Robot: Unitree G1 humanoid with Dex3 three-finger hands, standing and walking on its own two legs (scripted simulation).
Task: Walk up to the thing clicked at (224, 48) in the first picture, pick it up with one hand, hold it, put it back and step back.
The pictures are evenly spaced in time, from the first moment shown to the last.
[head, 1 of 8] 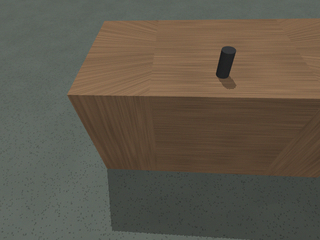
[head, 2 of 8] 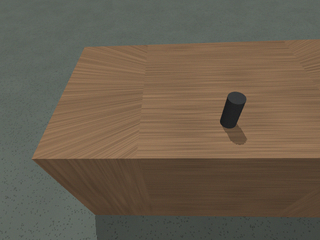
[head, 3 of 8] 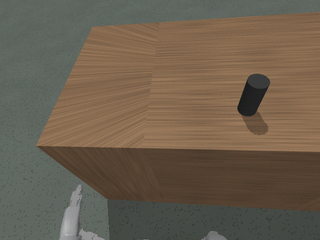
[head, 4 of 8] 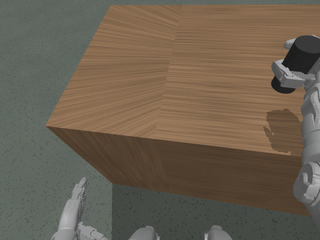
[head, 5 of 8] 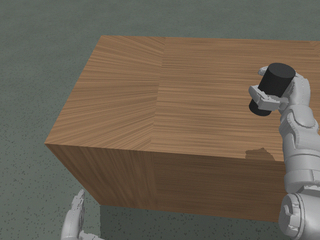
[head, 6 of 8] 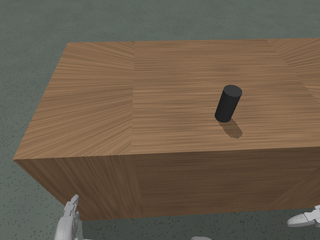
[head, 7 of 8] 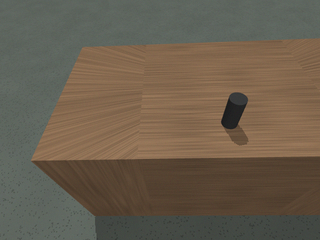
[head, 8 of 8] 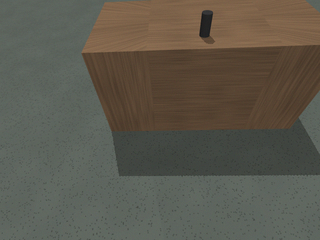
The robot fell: no
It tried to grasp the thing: yes
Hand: right
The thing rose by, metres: 0.25
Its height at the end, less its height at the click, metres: +0.00
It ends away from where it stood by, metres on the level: 0.01
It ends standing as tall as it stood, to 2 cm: yes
